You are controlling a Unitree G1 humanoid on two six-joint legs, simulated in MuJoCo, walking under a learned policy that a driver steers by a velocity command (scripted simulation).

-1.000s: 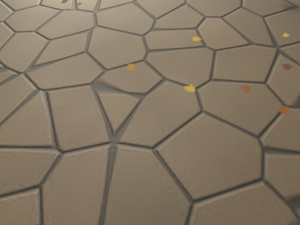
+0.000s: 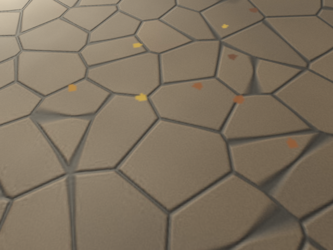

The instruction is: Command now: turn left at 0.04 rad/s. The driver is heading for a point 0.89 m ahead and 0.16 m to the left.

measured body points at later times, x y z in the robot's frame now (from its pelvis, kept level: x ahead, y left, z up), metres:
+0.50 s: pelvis +0.01 -0.01 +0.00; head +0.03 -0.02 +0.45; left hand +0.00 +0.29 -0.11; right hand +0.18 -0.26 -0.13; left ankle -0.01 +0.12 -0.70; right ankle -0.01 -0.10 -0.75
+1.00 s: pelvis +0.19 +0.11 -0.01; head +0.22 +0.13 +0.44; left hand +0.09 +0.34 -0.16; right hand +0.40 -0.09 -0.12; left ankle +0.20 +0.19 -0.75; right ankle +0.12 -0.06 -0.66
